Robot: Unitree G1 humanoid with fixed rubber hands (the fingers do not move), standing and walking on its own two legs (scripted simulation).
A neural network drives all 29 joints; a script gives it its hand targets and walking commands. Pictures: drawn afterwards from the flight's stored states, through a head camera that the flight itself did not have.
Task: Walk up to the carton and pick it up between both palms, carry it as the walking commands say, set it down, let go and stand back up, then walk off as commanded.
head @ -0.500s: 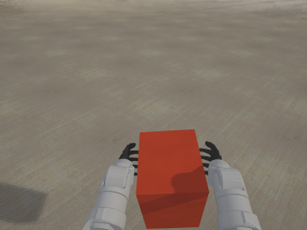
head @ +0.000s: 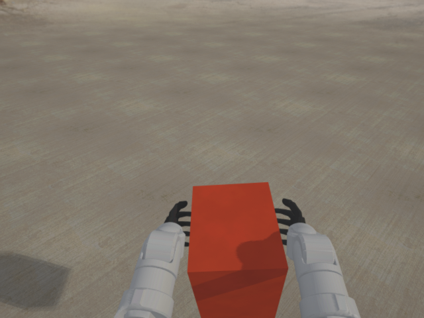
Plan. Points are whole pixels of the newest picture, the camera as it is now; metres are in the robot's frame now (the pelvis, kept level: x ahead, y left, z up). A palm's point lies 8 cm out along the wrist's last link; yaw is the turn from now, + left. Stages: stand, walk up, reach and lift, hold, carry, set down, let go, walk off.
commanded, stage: hold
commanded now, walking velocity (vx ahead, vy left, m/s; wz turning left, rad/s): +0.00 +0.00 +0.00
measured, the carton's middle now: (234, 253) +0.28 -0.01 -0.03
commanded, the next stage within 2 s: carry in 0.24 s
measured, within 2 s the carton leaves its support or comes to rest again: neither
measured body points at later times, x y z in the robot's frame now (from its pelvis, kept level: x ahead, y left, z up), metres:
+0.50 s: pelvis +0.01 -0.02 +0.00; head -0.03 -0.01 +0.44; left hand +0.32 +0.09 +0.07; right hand +0.30 -0.16 +0.07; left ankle +0.03 +0.12 -0.73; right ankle +0.03 -0.14 -0.73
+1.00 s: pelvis +0.19 -0.06 +0.00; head +0.19 -0.04 +0.45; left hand +0.51 -0.02 +0.07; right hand +0.44 -0.27 +0.09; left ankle +0.18 +0.05 -0.73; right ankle +0.09 -0.11 -0.69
